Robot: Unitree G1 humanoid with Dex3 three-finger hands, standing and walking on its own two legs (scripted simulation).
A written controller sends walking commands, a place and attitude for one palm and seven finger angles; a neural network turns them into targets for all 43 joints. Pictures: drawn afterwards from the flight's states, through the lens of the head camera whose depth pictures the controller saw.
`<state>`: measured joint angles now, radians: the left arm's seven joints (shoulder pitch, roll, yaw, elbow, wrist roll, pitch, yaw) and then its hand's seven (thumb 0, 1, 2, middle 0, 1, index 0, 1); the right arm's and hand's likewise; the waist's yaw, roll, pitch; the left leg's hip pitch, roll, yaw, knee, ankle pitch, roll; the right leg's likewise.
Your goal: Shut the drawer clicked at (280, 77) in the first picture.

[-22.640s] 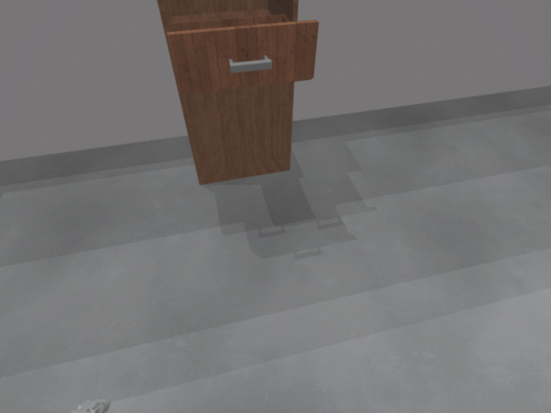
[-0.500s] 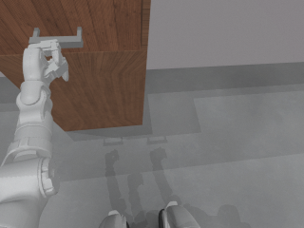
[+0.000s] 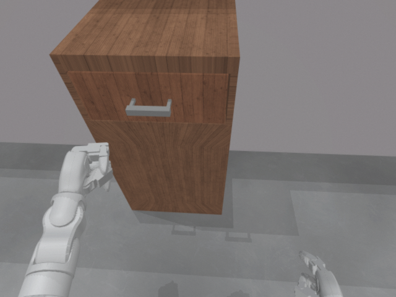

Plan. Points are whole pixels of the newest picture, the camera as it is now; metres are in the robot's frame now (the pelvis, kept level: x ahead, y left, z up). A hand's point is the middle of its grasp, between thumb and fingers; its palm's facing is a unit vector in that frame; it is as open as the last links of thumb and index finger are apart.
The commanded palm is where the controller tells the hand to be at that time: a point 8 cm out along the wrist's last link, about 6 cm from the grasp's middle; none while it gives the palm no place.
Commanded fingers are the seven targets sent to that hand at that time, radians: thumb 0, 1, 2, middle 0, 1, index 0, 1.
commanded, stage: draw the hand back to the body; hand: left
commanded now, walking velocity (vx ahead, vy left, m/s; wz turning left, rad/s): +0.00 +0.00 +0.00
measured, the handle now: (149, 106) +0.61 +0.18 +0.02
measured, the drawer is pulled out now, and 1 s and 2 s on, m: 0.00 0.00 0.00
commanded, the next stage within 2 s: step back with the hand held close in 0.74 s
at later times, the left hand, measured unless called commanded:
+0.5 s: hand (37, 231) +0.18 +0.23 +0.16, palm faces +0.38 -0.85 -0.37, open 3.2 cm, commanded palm +0.13 +0.27 +0.18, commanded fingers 0.00 0.90 0.90 -1.40 -1.60 -1.40 -1.60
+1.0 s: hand (17, 249) +0.15 +0.23 +0.18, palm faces +0.41 -0.80 -0.44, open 3.2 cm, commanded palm +0.10 +0.27 +0.19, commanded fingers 0.00 0.90 0.90 -1.40 -1.60 -1.40 -1.60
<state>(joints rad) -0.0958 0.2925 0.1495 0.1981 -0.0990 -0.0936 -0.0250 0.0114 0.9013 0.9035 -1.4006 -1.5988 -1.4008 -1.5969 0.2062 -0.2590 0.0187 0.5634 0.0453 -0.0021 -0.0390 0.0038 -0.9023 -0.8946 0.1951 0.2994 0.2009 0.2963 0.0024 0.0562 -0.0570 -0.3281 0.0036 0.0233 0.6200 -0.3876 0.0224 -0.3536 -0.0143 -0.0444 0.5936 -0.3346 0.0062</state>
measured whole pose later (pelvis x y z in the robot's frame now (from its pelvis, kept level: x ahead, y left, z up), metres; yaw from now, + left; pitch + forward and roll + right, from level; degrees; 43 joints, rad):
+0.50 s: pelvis -0.02 -0.01 +0.02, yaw +0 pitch -4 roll -1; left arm 0.44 0.32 0.24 -0.37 -0.06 -0.07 0.10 0.01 0.90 0.90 -1.40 -1.60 -1.40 -1.60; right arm 0.20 -0.23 0.04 0.62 0.00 -0.06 -0.06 0.01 -0.90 -0.89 0.20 0.30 0.20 0.30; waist 0.06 0.08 0.01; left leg -0.06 0.01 0.02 0.42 -0.28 0.01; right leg -0.09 -0.01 -0.05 0.40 -0.24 0.00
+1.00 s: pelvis -0.03 -0.01 +0.02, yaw +0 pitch -2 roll -1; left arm 0.55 0.33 0.33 -0.46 -0.04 -0.16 0.11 0.01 0.89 0.90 -1.41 -1.60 -1.41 -1.60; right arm 0.19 -0.23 0.02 0.61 -0.01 -0.08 -0.07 0.01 -0.90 -0.89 0.20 0.30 0.20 0.30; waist 0.03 0.08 0.00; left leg -0.14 0.02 0.01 0.46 -0.27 0.00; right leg -0.15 0.01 -0.06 0.39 -0.21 -0.01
